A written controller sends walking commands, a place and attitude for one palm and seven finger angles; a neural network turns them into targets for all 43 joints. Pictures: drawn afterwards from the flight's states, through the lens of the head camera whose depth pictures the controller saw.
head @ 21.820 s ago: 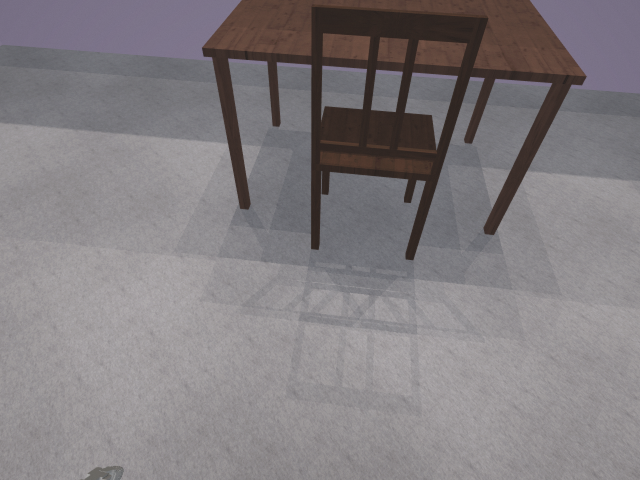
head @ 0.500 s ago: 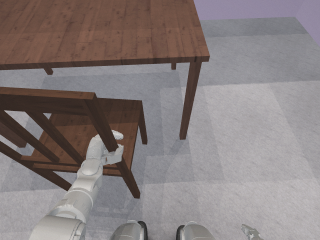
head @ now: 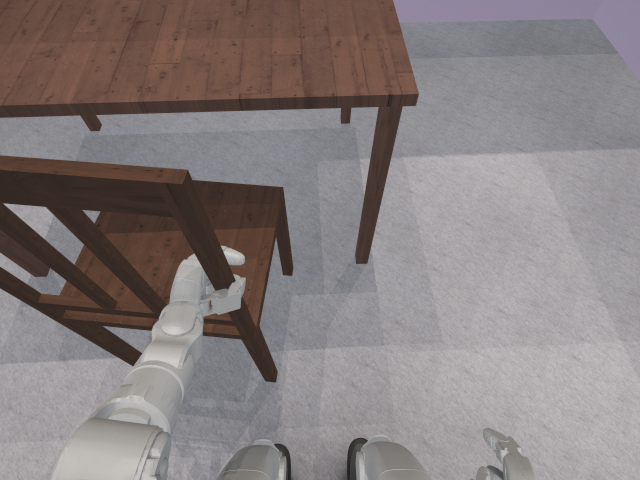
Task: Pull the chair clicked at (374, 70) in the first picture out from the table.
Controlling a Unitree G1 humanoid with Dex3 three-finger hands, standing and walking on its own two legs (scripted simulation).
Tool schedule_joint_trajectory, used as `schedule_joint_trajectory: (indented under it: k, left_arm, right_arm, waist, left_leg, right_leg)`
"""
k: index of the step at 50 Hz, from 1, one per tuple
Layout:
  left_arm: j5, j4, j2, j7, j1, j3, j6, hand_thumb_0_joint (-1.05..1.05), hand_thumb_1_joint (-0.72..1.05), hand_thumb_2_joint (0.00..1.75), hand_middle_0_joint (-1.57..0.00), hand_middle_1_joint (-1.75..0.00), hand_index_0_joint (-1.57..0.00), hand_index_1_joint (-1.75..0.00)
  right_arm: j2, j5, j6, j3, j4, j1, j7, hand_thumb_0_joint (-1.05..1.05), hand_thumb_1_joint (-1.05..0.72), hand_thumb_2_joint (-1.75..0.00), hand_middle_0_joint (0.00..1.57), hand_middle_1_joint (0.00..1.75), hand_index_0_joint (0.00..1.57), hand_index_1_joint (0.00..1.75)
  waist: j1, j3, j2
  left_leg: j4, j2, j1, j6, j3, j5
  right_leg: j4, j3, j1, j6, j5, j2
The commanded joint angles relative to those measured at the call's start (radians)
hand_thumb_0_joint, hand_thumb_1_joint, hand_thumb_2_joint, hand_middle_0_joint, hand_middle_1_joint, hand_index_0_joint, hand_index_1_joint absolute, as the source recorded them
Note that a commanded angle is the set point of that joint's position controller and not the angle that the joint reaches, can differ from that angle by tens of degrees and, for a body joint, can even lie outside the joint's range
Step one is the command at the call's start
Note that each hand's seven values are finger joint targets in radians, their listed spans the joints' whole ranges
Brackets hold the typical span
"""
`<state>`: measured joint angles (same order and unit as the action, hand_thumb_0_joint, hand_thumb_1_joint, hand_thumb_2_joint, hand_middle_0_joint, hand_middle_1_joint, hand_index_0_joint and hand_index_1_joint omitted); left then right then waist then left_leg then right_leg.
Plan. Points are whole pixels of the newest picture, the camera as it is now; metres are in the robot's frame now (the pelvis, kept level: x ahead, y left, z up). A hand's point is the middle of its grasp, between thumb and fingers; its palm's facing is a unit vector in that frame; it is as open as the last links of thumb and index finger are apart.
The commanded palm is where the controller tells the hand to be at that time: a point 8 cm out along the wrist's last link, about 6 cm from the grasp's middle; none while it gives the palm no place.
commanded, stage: step backward, pulling the chair out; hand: left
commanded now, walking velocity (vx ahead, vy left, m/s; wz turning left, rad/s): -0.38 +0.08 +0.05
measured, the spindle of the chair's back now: (58, 262) +0.40 +0.41 -0.06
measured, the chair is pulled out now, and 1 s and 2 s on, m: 0.16 0.22 0.33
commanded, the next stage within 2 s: none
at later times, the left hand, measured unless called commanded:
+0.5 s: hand (228, 321) +0.32 +0.14 -0.06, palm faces -0.01 -0.98 -0.18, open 6.0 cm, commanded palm +0.32 +0.18 -0.05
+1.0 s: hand (227, 339) +0.29 +0.13 -0.06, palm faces +0.02 -0.98 -0.18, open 6.1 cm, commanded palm +0.28 +0.18 -0.05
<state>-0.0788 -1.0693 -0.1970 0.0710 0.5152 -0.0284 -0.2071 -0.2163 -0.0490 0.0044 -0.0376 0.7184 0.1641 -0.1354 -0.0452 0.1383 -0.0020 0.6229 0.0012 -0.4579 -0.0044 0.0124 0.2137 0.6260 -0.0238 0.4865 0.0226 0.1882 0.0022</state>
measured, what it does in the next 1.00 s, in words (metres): steps on the spot: left foot, then right foot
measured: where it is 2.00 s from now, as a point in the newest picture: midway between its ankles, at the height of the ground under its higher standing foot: outside the picture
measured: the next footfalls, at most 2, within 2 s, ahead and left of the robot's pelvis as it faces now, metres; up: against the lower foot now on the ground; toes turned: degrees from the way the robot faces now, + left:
left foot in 0.66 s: -0.01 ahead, +0.12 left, +0.00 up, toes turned -1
right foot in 0.82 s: -0.01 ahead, -0.11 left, +0.00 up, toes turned +0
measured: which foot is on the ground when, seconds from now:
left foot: down 0.00-0.52, up 0.54-0.64, down 0.66-1.00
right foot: down 0.00-0.68, up 0.70-0.80, down 0.82-1.00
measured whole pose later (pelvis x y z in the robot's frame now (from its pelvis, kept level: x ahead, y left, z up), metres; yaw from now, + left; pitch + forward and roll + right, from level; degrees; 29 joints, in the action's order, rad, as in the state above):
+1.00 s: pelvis -0.08 +0.00 +0.00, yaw +3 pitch +4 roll -1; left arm -0.06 -1.08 -0.20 0.07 0.57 -0.05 -0.18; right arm -0.25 -0.05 0.01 -0.03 0.73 0.16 -0.12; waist -0.09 0.15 0.03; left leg 0.72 -0.01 -0.48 -0.03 -0.07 0.38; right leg 0.59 -0.05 0.50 0.03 0.16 0.01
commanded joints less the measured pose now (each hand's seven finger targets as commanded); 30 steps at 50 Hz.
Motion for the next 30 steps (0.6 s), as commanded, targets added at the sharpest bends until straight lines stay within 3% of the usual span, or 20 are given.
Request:
schedule_joint_trajectory:
  k: [1, 4, 6, 8, 9, 10, 11, 12, 13, 15, 17, 20, 22, 24, 25, 26, 27, 28, 29, 30]
  left_arm:
    - [0.052, 0.219, -0.205, 0.037, 0.335, -0.004, -0.082, 0.0, 0.9, 0.9, -0.5, -1.45, -0.5, -1.45]
    - [0.046, 0.197, -0.229, 0.042, 0.321, -0.011, -0.076, 0.0, 0.9, 0.9, -0.5, -1.45, -0.5, -1.45]
    - [0.049, 0.209, -0.199, 0.039, 0.323, 0.002, -0.064, 0.0, 0.9, 0.9, -0.5, -1.45, -0.5, -1.45]
    - [0.048, 0.219, -0.178, 0.038, 0.326, 0.017, -0.051, 0.0, 0.9, 0.9, -0.5, -1.45, -0.5, -1.45]
    - [0.046, 0.224, -0.175, 0.039, 0.339, 0.025, -0.047, 0.0, 0.9, 0.9, -0.5, -1.45, -0.5, -1.45]
    - [0.045, 0.24, -0.168, 0.04, 0.35, 0.032, -0.057, 0.0, 0.9, 0.9, -0.5, -1.45, -0.5, -1.45]
    - [0.041, 0.24, -0.161, 0.042, 0.355, 0.041, -0.064, 0.0, 0.9, 0.9, -0.5, -1.45, -0.5, -1.45]
    - [0.037, 0.243, -0.138, 0.041, 0.376, 0.063, -0.068, 0.0, 0.9, 0.9, -0.5, -1.45, -0.5, -1.45]
    - [0.035, 0.267, -0.119, 0.038, 0.39, 0.069, -0.071, 0.0, 0.9, 0.9, -0.5, -1.45, -0.5, -1.45]
    - [0.034, 0.258, -0.127, 0.04, 0.382, 0.043, -0.075, 0.0, 0.9, 0.9, -0.5, -1.45, -0.5, -1.45]
    - [0.046, 0.231, -0.129, 0.029, 0.373, 0.037, -0.076, 0.0, 0.9, 0.9, -0.5, -1.45, -0.5, -1.45]
    - [0.06, 0.21, -0.131, 0.018, 0.38, 0.036, -0.075, 0.0, 0.9, 0.9, -0.5, -1.45, -0.5, -1.45]
    - [0.059, 0.203, -0.158, 0.019, 0.364, 0.017, -0.075, 0.0, 0.9, 0.9, -0.5, -1.45, -0.5, -1.45]
    - [0.055, 0.205, -0.201, 0.027, 0.353, -0.003, -0.082, 0.0, 0.9, 0.9, -0.5, -1.45, -0.5, -1.45]
    - [0.058, 0.208, -0.221, 0.035, 0.334, -0.01, -0.087, 0.0, 0.9, 0.9, -0.5, -1.45, -0.5, -1.45]
    - [0.059, 0.186, -0.224, 0.042, 0.304, -0.015, -0.082, 0.0, 0.9, 0.9, -0.5, -1.45, -0.5, -1.45]
    - [0.06, 0.182, -0.204, 0.041, 0.293, -0.013, -0.073, 0.0, 0.9, 0.9, -0.5, -1.45, -0.5, -1.45]
    - [0.06, 0.198, -0.187, 0.036, 0.307, -0.01, -0.063, 0.0, 0.9, 0.9, -0.5, -1.45, -0.5, -1.45]
    - [0.055, 0.202, -0.173, 0.032, 0.31, -0.006, -0.047, 0.0, 0.9, 0.9, -0.5, -1.45, -0.5, -1.45]
    - [0.055, 0.206, -0.179, 0.035, 0.318, -0.015, -0.042, 0.0, 0.9, 0.9, -0.5, -1.45, -0.5, -1.45]
  right_arm:
    - [-0.147, -0.008, -0.035, 0.059, -0.082, 0.076, -0.024, 0.0, -0.9, -0.9, 0.2, 0.3, 0.2, 0.3]
    - [-0.144, -0.015, -0.043, 0.056, -0.078, 0.092, -0.019, 0.0, -0.9, -0.9, 0.2, 0.3, 0.2, 0.3]
    - [-0.139, -0.011, -0.047, 0.042, -0.073, 0.074, -0.016, 0.0, -0.9, -0.9, 0.2, 0.3, 0.2, 0.3]
    - [-0.148, -0.01, -0.047, 0.034, -0.061, 0.078, -0.019, 0.0, -0.9, -0.9, 0.2, 0.3, 0.2, 0.3]
    - [-0.168, -0.011, -0.047, 0.034, -0.063, 0.067, -0.025, 0.0, -0.9, -0.9, 0.2, 0.3, 0.2, 0.3]
    - [-0.176, -0.013, -0.044, 0.037, -0.075, 0.05, -0.028, 0.0, -0.9, -0.9, 0.2, 0.3, 0.2, 0.3]
    - [-0.175, -0.017, -0.04, 0.04, -0.09, 0.031, -0.025, 0.0, -0.9, -0.9, 0.2, 0.3, 0.2, 0.3]
    - [-0.173, -0.02, -0.039, 0.038, -0.102, 0.029, -0.019, 0.0, -0.9, -0.9, 0.2, 0.3, 0.2, 0.3]
    - [-0.163, -0.017, -0.042, 0.032, -0.11, 0.021, -0.022, 0.0, -0.9, -0.9, 0.2, 0.3, 0.2, 0.3]
    - [-0.166, -0.006, -0.043, 0.041, -0.076, 0.045, -0.032, 0.0, -0.9, -0.9, 0.2, 0.3, 0.2, 0.3]
    - [-0.156, 0.004, -0.05, 0.047, -0.057, 0.072, -0.026, 0.0, -0.9, -0.9, 0.2, 0.3, 0.2, 0.3]
    - [-0.152, 0.008, -0.055, 0.05, -0.056, 0.053, -0.016, 0.0, -0.9, -0.9, 0.2, 0.3, 0.2, 0.3]
    - [-0.15, 0.001, -0.055, 0.054, -0.072, 0.027, -0.016, 0.0, -0.9, -0.9, 0.2, 0.3, 0.2, 0.3]
    - [-0.149, -0.006, -0.062, 0.055, -0.092, 0.028, -0.02, 0.0, -0.9, -0.9, 0.2, 0.3, 0.2, 0.3]
    - [-0.139, -0.009, -0.066, 0.055, -0.087, 0.053, -0.017, 0.0, -0.9, -0.9, 0.2, 0.3, 0.2, 0.3]
    - [-0.142, -0.011, -0.068, 0.059, -0.063, 0.081, -0.012, 0.0, -0.9, -0.9, 0.2, 0.3, 0.2, 0.3]
    - [-0.138, -0.002, -0.07, 0.052, -0.062, 0.068, -0.008, 0.0, -0.9, -0.9, 0.2, 0.3, 0.2, 0.3]
    - [-0.124, 0.002, -0.074, 0.039, -0.067, 0.055, -0.004, 0.0, -0.9, -0.9, 0.2, 0.3, 0.2, 0.3]
    - [-0.126, 0.002, -0.077, 0.03, -0.069, 0.058, -0.003, 0.0, -0.9, -0.9, 0.2, 0.3, 0.2, 0.3]
    - [-0.129, -0.001, -0.081, 0.021, -0.057, 0.076, -0.007, 0.0, -0.9, -0.9, 0.2, 0.3, 0.2, 0.3]
  waist:
    - [-0.009, -0.52, 0.031]
    - [-0.01, -0.499, -0.08]
    - [0.003, -0.497, -0.084]
    - [-0.011, -0.507, -0.058]
    - [-0.012, -0.497, -0.001]
    - [-0.001, -0.47, 0.064]
    - [0.008, -0.451, 0.11]
    - [0.004, -0.431, 0.115]
    - [0.006, -0.421, 0.163]
    - [0.004, -0.471, 0.224]
    - [0.0, -0.515, 0.189]
    - [-0.002, -0.468, 0.18]
    - [0.008, -0.415, 0.162]
    - [0.01, -0.371, 0.04]
    - [0.003, -0.371, -0.068]
    - [0.01, -0.424, -0.142]
    - [0.026, -0.439, -0.142]
    - [0.026, -0.444, -0.124]
    - [0.018, -0.453, -0.125]
    - [0.005, -0.44, -0.128]
  left_leg:
    - [-0.001, 0.075, 0.169, -0.002, -0.083, -0.076]
    - [0.122, -0.008, 0.185, -0.016, -0.047, 0.167]
    - [0.124, -0.011, 0.149, -0.015, -0.061, 0.2]
    - [-0.02, 0.006, 0.203, -0.006, -0.065, 0.073]
    - [-0.113, 0.043, 0.237, 0.009, -0.095, -0.079]
    - [-0.168, 0.098, 0.226, 0.029, -0.146, -0.103]
    - [-0.212, 0.149, 0.183, 0.055, -0.18, -0.004]
    - [-0.258, 0.182, 0.148, 0.074, -0.222, 0.155]
    - [-0.308, 0.209, 0.127, 0.089, -0.266, 0.248]
    - [-0.258, 0.236, 0.25, 0.108, -0.285, -0.042]
    - [-0.178, 0.242, 0.355, 0.109, -0.248, -0.32]
    - [-0.154, 0.216, 0.257, 0.084, -0.193, -0.307]
    - [-0.163, 0.188, 0.092, 0.065, -0.156, -0.046]
    - [-0.064, 0.096, 0.017, 0.026, -0.113, 0.226]
    - [0.096, 0.017, 0.106, -0.007, -0.054, 0.264]
    - [0.284, -0.033, 0.204, -0.027, -0.02, 0.224]
    - [0.395, -0.042, 0.163, -0.025, -0.047, 0.246]
    - [0.395, -0.03, 0.097, -0.021, -0.074, 0.284]
    - [0.273, -0.01, 0.101, -0.014, -0.098, 0.295]
    - [0.107, 0.0, 0.147, -0.011, -0.096, 0.274]
  right_leg:
    - [-0.158, 0.182, -0.201, 0.025, -0.165, -0.195]
    - [-0.314, 0.265, -0.17, 0.061, -0.025, -0.298]
    - [-0.311, 0.237, -0.239, 0.082, -0.09, -0.315]
    - [-0.254, 0.156, -0.247, 0.051, -0.153, -0.269]
    - [-0.202, 0.093, -0.212, 0.012, -0.113, -0.2]
    - [-0.15, 0.059, -0.169, -0.022, -0.007, -0.127]
    - [-0.096, 0.051, -0.16, -0.028, 0.142, -0.09]
    - [-0.062, 0.049, -0.151, -0.024, 0.279, -0.064]
    - [0.011, 0.044, -0.138, -0.016, 0.294, -0.042]
    - [0.08, 0.046, -0.103, -0.012, 0.164, -0.024]
    - [0.033, 0.044, -0.114, -0.022, 0.109, -0.023]
    - [-0.018, 0.052, -0.183, -0.018, 0.006, -0.037]
    - [-0.04, 0.09, -0.235, -0.003, 0.087, -0.071]
    - [-0.171, 0.209, -0.171, 0.043, 0.275, -0.163]
    - [-0.326, 0.293, -0.049, 0.072, 0.405, -0.251]
    - [-0.423, 0.345, 0.006, 0.112, 0.463, -0.34]
    - [-0.423, 0.338, -0.051, 0.141, 0.331, -0.353]
    - [-0.38, 0.309, -0.138, 0.153, 0.169, -0.352]
    - [-0.321, 0.252, -0.194, 0.142, 0.045, -0.333]
    - [-0.27, 0.184, -0.203, 0.103, -0.02, -0.296]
